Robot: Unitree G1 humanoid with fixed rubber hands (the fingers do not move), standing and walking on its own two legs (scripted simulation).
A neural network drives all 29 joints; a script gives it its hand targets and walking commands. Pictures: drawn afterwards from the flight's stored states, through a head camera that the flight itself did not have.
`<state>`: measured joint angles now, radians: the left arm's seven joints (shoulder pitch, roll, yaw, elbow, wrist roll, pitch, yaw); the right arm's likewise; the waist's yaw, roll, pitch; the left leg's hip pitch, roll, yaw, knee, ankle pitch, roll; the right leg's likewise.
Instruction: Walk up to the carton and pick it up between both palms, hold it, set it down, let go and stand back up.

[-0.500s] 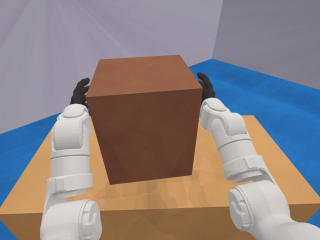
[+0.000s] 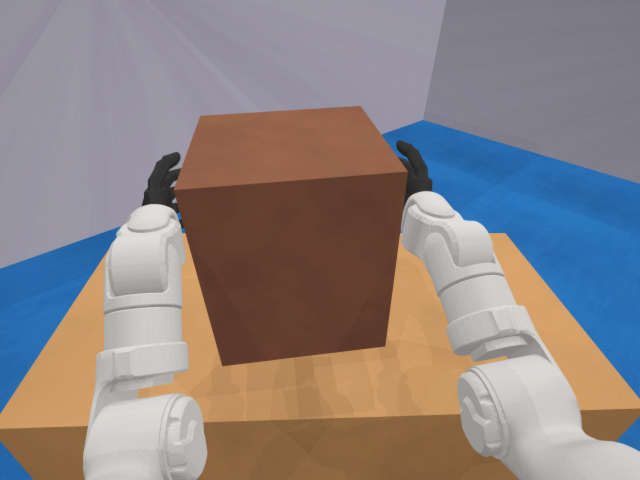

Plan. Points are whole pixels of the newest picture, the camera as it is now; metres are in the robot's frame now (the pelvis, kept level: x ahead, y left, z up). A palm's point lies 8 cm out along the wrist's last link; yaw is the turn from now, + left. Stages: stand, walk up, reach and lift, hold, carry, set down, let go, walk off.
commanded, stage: hold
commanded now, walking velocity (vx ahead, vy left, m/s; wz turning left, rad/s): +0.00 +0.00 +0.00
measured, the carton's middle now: (293, 232) +0.37 +0.01 +0.20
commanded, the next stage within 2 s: none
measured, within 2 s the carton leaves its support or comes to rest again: neither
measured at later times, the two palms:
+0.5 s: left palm (173, 217) +0.37 +0.15 +0.23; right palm (419, 206) +0.37 -0.15 +0.24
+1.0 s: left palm (169, 219) +0.36 +0.16 +0.23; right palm (417, 205) +0.36 -0.14 +0.24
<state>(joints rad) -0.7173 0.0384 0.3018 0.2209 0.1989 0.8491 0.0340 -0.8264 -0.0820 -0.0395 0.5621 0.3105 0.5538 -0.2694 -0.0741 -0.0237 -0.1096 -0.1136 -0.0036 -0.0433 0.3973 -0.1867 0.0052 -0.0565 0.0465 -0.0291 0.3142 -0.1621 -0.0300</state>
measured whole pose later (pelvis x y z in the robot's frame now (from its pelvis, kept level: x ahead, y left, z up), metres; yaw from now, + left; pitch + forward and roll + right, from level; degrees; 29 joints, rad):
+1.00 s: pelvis +0.00 +0.00 +0.00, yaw +0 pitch -5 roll -1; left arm -0.72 0.05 0.30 0.26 0.19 0.84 0.03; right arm -0.85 -0.09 -0.02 0.59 0.32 0.56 -0.28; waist -0.08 -0.02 -0.10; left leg -0.12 0.00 -0.05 0.39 -0.18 0.00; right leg -0.06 0.05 -0.02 0.31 -0.16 -0.03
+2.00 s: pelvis +0.00 +0.00 +0.00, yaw +0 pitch -5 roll -1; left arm -0.69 0.04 0.29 0.23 0.18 0.84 0.04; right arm -0.82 -0.10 0.00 0.55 0.34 0.58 -0.28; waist -0.08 -0.01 -0.11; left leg -0.12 0.00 -0.05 0.40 -0.19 0.00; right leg -0.06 0.06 -0.01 0.31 -0.16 -0.03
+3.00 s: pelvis +0.01 +0.00 +0.00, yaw +0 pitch -5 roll -1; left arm -0.70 0.05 0.29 0.26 0.17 0.83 0.04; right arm -0.83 -0.11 0.01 0.58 0.34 0.57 -0.29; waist -0.08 -0.01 -0.12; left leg -0.12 0.00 -0.06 0.40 -0.20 0.00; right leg -0.05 0.06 -0.01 0.30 -0.16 -0.04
